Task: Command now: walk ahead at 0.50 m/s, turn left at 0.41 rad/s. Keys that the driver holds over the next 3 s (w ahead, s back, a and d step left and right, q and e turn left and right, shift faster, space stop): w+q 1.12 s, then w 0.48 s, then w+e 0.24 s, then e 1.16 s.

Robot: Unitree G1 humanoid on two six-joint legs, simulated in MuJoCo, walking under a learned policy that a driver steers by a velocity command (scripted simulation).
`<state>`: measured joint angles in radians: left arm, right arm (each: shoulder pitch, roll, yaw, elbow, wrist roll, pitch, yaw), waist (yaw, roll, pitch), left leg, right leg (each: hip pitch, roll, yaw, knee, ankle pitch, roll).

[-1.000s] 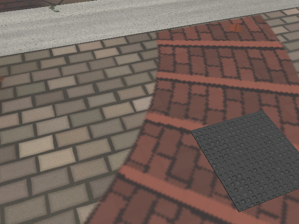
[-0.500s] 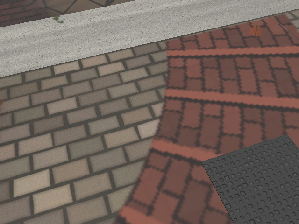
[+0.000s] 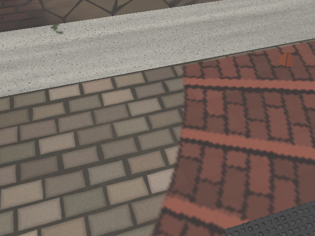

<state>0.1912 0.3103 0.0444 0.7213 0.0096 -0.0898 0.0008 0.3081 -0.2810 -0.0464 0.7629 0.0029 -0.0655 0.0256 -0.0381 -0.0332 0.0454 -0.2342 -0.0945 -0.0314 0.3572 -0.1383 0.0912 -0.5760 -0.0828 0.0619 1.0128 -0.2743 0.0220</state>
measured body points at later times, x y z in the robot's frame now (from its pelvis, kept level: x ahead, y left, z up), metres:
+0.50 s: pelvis +0.27 -0.04 +0.00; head +0.30 -0.04 +0.45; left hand +0.28 +0.25 -0.11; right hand +0.48 -0.28 -0.10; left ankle +0.27 +0.11 -0.67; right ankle +0.29 -0.15 -0.74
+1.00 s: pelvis +0.50 +0.12 +0.00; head +0.53 +0.15 +0.45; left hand +0.49 +0.44 -0.10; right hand +0.74 -0.06 -0.10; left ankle +0.48 +0.18 -0.74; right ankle +0.66 -0.01 -0.67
